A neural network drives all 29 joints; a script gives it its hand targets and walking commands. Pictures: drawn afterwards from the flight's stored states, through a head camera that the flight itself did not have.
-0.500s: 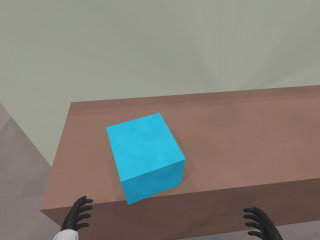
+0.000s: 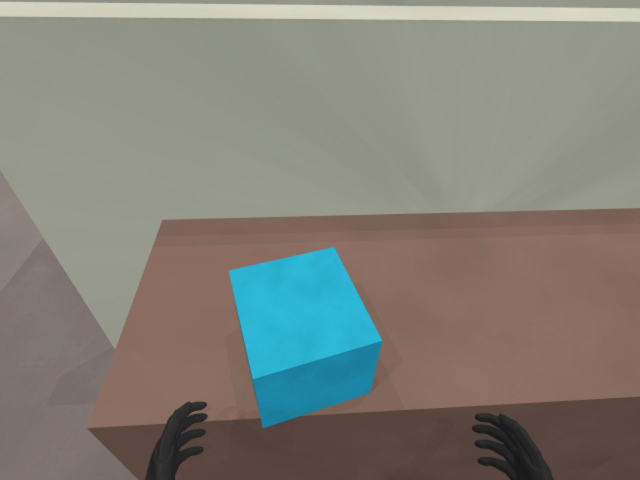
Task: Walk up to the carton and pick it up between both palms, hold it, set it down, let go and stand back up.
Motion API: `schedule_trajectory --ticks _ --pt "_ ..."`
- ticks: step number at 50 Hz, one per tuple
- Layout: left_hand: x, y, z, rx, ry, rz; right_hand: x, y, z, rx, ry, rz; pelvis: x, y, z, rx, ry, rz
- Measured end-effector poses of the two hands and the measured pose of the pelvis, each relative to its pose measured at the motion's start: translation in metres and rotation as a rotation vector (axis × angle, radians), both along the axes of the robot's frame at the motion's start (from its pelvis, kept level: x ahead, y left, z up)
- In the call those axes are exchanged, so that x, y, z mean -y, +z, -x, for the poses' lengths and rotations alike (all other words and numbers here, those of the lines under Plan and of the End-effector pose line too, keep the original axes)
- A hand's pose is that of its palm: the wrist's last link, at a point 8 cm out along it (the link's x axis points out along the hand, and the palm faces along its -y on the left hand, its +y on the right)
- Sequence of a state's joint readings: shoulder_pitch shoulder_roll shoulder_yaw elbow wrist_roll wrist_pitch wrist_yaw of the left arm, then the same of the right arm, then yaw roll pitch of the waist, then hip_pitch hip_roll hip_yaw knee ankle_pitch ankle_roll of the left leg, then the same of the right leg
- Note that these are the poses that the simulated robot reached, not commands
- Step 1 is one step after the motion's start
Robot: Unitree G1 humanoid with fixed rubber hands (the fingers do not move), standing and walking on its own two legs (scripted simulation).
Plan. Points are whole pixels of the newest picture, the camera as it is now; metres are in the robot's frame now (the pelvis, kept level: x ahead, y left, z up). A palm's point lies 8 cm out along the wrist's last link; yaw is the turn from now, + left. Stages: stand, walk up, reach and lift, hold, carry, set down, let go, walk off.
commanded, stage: reach and lift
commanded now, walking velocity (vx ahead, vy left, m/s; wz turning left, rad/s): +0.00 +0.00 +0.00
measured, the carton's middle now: (300, 332) +0.37 +0.06 -0.06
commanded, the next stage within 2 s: none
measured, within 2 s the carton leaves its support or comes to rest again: neither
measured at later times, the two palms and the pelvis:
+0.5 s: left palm out of the picture +0.12 +0.17 -0.03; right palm out of the picture +0.15 -0.23 -0.04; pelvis -0.03 -0.01 +0.00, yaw +0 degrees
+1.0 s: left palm (181, 429) +0.18 +0.19 +0.00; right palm (495, 410) +0.23 -0.19 -0.01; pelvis -0.01 -0.01 +0.00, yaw +0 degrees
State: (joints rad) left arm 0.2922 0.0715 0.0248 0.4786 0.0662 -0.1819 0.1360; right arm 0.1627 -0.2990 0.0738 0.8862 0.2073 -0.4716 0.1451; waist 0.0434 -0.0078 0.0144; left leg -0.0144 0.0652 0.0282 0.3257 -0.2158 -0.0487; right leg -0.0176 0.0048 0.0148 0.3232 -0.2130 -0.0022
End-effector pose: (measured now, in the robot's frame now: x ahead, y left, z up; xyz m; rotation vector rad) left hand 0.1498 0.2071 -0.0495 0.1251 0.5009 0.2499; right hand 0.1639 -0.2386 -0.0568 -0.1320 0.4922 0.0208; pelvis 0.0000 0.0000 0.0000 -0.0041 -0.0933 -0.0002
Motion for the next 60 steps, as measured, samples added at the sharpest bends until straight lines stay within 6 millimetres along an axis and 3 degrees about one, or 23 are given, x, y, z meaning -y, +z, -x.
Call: schedule_trajectory --ticks 13,24,44,60 --pt "0.017 0.006 0.025 0.105 0.051 0.032 -0.008 0.006 0.019 0.065 0.028 -0.065 0.008 -0.002 0.018 -0.005 0.004 -0.009" --pt "0.032 0.015 0.028 0.177 0.084 0.052 -0.012 0.014 0.014 0.139 0.056 -0.097 0.013 -0.004 0.027 -0.006 0.004 -0.016" --pt "0.024 0.042 -0.023 0.216 0.106 0.045 -0.037 0.040 -0.052 0.213 0.090 -0.118 0.013 -0.002 0.011 -0.027 0.003 -0.010" --pt "0.017 0.069 -0.052 0.234 0.108 0.054 -0.054 0.070 -0.091 0.264 0.113 -0.122 0.009 0.001 0.011 -0.045 -0.002 -0.003"
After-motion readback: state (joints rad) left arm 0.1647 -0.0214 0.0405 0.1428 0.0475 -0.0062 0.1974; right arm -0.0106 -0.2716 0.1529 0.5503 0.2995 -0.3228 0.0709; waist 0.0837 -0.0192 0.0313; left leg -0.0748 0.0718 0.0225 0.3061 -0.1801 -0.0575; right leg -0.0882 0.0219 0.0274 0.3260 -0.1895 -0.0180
